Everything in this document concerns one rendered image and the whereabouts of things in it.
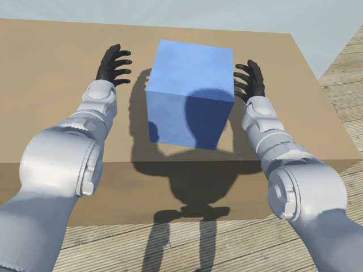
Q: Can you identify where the left robot hand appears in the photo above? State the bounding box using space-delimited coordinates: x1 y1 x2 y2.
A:
96 44 132 87

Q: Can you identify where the pedestal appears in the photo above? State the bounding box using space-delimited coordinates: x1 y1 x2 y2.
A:
0 18 363 227

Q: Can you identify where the carton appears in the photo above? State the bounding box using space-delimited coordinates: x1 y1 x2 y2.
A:
146 40 234 150

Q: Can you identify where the left robot upper arm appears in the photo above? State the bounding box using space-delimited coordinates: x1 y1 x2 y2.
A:
0 129 104 272

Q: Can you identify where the right robot hand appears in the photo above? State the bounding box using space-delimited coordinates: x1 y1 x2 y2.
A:
233 59 265 103

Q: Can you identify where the robot left forearm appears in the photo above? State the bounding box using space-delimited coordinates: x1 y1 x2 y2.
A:
19 80 117 183

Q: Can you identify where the robot right forearm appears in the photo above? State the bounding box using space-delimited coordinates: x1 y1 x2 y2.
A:
242 96 347 207

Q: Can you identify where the right robot upper arm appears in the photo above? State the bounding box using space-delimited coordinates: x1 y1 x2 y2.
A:
267 163 363 272

